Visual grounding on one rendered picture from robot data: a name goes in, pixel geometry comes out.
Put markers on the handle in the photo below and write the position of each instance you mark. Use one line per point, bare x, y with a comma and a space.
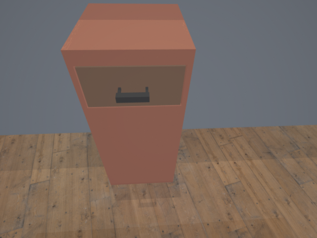
136, 97

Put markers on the drawer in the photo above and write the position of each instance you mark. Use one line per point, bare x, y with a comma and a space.
100, 83

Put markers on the cabinet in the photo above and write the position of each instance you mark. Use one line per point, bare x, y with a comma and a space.
137, 144

